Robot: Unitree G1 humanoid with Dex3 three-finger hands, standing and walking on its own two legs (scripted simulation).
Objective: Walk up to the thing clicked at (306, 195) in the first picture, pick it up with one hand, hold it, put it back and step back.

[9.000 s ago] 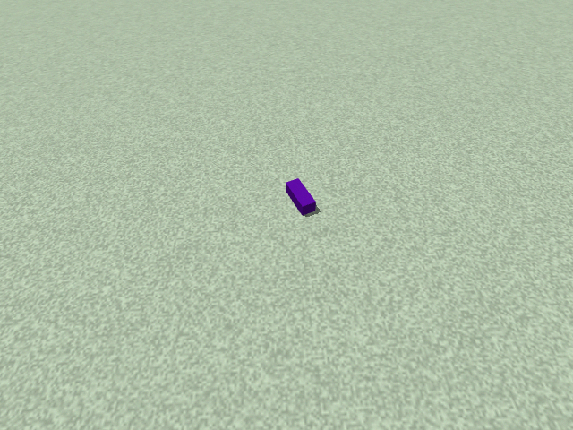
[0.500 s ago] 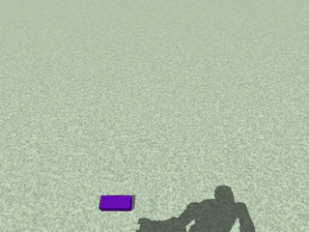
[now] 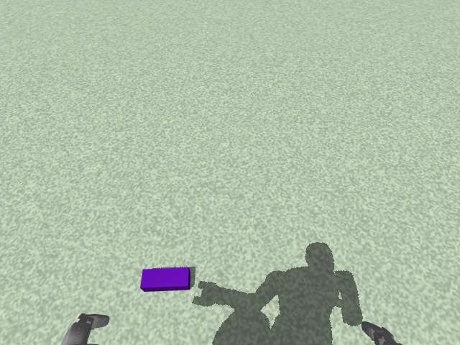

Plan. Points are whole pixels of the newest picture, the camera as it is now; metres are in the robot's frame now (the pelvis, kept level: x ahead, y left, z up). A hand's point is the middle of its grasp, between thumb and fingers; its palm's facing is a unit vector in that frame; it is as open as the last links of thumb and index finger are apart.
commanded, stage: rise first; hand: left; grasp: from above
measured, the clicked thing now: (166, 279) +0.44 +0.27 -0.72
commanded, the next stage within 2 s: none
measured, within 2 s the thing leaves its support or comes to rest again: neither
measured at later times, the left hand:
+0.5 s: hand out of the picture +0.13 +0.26 -0.20, palm faces -0.18 -0.86 -0.48, open 14.1 cm
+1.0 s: hand (125, 322) +0.24 +0.31 -0.41, palm faces -0.47 -0.41 -0.78, open 14.1 cm
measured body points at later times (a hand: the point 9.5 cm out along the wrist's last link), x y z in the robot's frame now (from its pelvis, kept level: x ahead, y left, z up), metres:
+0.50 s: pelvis -0.01 +0.01 -0.07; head +0.09 +0.02 +0.37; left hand +0.14 +0.31 -0.17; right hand +0.17 -0.24 -0.16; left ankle +0.00 +0.13 -0.71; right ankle +0.00 -0.14 -0.71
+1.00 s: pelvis -0.07 +0.00 -0.27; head +0.14 +0.01 +0.13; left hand +0.26 +0.33 -0.36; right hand +0.11 -0.27 -0.40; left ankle -0.01 +0.13 -0.71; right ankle +0.00 -0.14 -0.71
